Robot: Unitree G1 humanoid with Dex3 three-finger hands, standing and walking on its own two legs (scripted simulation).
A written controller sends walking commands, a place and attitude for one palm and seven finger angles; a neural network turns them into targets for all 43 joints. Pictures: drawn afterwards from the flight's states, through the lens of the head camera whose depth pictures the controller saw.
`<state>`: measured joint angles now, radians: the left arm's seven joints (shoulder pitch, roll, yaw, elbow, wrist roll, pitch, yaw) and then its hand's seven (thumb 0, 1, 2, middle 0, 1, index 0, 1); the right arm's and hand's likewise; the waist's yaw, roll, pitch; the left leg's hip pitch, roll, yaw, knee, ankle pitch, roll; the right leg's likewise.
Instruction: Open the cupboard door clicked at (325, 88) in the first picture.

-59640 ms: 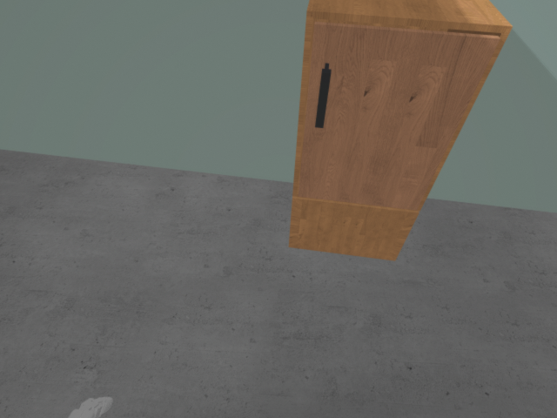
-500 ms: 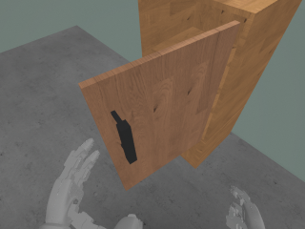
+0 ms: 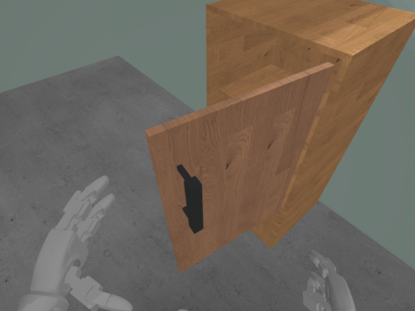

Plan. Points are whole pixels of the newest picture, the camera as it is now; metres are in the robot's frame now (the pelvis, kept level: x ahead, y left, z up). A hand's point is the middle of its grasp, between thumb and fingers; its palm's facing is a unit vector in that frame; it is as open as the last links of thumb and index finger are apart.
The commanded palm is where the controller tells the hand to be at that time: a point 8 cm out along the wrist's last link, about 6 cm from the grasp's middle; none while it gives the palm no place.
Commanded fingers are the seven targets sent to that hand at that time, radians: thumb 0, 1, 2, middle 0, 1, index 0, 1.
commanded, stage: draw the hand back to the body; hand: left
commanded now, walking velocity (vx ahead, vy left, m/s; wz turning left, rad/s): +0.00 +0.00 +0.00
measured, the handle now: (189, 199) +0.32 +0.07 +0.05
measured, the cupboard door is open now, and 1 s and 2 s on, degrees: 82 82 82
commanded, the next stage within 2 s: step back with the hand held close in 1.04 s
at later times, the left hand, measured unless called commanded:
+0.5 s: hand (49, 204) +0.22 +0.25 +0.17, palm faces +0.33 -0.86 -0.40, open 11.0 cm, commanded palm +0.17 +0.30 +0.20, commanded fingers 0.00 0.65 0.80 -0.19 -0.30 -0.19 -0.30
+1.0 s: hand (49, 196) +0.22 +0.24 +0.19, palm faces +0.40 -0.82 -0.41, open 7.5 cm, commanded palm +0.18 +0.29 +0.22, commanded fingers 0.00 0.90 0.90 -0.20 -0.30 -0.20 -0.30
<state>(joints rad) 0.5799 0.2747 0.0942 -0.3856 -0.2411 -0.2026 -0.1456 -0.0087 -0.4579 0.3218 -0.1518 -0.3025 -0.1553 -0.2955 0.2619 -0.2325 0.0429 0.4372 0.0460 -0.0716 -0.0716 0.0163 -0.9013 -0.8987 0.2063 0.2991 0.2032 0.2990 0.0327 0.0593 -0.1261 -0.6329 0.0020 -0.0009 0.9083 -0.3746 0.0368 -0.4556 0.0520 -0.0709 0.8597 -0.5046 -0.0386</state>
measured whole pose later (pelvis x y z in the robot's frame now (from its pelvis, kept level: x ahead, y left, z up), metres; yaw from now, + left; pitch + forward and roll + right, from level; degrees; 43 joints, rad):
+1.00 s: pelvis +0.03 -0.01 +0.05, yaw -1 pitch -3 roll +0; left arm 0.51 0.36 0.31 -0.40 -0.08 -0.05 0.11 0.02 0.87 0.90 -0.21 -0.30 -0.21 -0.30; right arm 0.21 -0.24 0.03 0.61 0.01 -0.05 -0.08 0.02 -0.90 -0.90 0.21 0.30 0.20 0.30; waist 0.06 0.05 0.00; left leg -0.19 -0.01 0.03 0.44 -0.21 0.02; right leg -0.01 0.05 -0.02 0.37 -0.31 -0.05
